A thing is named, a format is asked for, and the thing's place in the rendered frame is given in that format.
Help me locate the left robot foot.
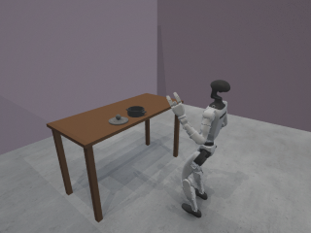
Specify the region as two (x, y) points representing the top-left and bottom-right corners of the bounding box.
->
(182, 203), (202, 218)

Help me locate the pot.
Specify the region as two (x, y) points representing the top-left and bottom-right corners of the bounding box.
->
(126, 106), (146, 117)

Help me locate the robot left hand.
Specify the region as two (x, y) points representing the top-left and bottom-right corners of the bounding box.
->
(166, 92), (185, 117)

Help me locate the robot head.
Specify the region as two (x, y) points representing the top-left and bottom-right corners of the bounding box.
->
(209, 80), (230, 110)

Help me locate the lid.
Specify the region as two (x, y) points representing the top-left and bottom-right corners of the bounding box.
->
(108, 116), (128, 125)

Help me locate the table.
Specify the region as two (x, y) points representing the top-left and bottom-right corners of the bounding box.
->
(47, 93), (184, 222)

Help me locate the left robot upper arm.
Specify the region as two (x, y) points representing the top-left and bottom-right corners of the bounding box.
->
(198, 109), (215, 145)

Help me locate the right robot upper arm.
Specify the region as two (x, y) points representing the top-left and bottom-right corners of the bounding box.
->
(221, 100), (228, 127)

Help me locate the robot left forearm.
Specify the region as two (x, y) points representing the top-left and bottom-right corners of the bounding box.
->
(178, 115), (205, 145)

